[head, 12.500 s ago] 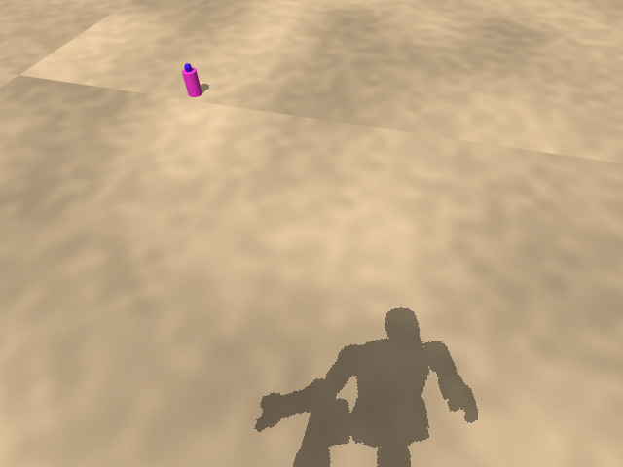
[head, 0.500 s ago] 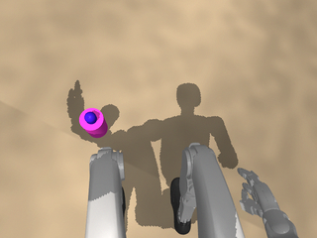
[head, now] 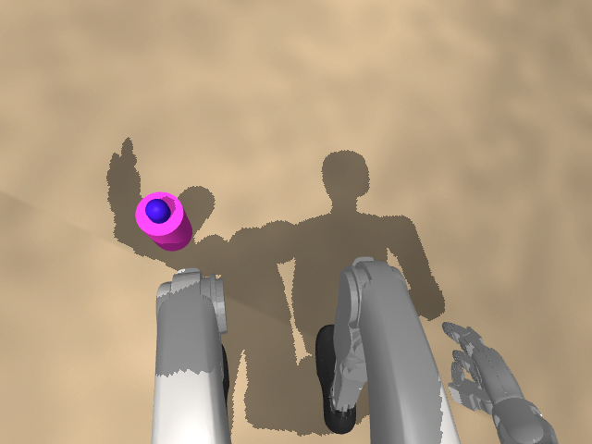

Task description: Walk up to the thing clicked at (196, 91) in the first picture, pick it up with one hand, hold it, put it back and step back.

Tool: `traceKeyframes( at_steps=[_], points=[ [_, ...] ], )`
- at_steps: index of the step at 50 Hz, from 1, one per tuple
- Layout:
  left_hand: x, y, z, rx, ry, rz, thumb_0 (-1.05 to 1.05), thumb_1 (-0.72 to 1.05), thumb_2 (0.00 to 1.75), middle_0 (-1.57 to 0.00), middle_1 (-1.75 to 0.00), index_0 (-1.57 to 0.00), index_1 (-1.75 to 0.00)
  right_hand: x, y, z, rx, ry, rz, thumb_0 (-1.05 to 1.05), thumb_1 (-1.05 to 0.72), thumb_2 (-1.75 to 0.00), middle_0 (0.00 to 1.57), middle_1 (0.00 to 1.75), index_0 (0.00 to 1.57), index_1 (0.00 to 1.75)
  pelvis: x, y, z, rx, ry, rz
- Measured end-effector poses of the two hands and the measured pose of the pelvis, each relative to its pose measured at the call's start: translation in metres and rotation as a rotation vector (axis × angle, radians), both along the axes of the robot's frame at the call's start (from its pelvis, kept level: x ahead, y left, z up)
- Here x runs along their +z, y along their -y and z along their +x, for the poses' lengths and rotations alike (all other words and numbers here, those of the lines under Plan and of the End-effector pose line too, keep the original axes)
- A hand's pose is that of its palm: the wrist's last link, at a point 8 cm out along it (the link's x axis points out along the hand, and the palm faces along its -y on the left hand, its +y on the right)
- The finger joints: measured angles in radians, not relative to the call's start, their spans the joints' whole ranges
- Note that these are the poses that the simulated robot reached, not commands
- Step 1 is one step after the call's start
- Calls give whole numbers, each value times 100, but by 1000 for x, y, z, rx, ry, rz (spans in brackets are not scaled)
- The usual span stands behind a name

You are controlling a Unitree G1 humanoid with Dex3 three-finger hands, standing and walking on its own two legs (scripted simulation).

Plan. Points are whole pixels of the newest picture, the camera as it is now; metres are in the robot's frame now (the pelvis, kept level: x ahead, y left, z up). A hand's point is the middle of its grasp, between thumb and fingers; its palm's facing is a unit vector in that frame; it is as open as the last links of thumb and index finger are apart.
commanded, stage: go down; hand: left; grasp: from the side
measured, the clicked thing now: (165, 221) +0.44 +0.22 -0.31
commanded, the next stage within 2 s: none
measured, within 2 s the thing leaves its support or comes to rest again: neither
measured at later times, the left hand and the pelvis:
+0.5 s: hand out of the picture +0.38 +0.40 -0.01, palm faces +0.09 -0.99 -0.09, open 17.5 cm; pelvis +0.00 +0.00 -0.01, yaw +0 degrees
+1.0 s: hand out of the picture +0.39 +0.39 -0.01, palm faces +0.08 -0.99 -0.08, open 17.5 cm; pelvis +0.00 +0.00 -0.02, yaw +0 degrees
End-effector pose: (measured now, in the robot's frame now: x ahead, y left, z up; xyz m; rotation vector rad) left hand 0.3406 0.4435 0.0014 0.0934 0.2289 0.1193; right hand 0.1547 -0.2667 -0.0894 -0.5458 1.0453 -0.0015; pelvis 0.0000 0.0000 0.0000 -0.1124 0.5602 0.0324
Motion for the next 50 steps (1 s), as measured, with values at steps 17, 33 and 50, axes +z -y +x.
traceKeyframes(
  at_steps=[17,33,50],
  points=[
    [-9,-5,9,-14,39,-13,-1,-58,7,-5,-7,-5,-7,-9,2,0,8,-7,-20,1,-91,-90,20,30,21,30,-13,-2,1,0,3,-8],
    [-9,-4,17,-31,62,-20,-1,-57,7,-6,-6,-5,-7,-11,-2,-3,7,-16,-16,1,-90,-90,20,30,21,30,-15,-4,1,-1,3,-14],
    [-3,-2,21,-35,90,-21,-1,-56,6,-6,-6,-5,-7,-14,3,-7,0,-30,-14,1,-90,-90,20,30,21,30,-17,-2,1,0,4,-9]
  ],
)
